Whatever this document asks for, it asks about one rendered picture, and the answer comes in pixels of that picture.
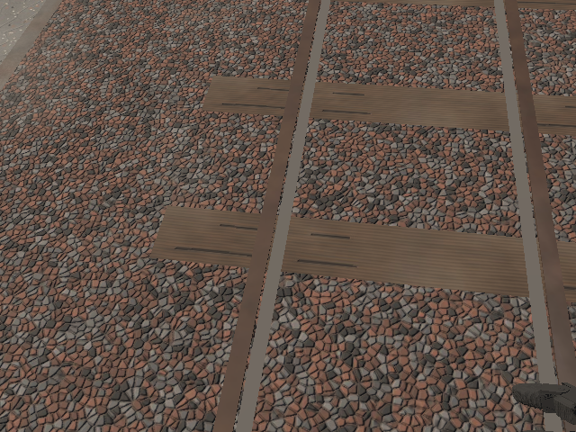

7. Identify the right robot hand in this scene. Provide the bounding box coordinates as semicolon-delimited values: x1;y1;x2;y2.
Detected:
512;382;576;432

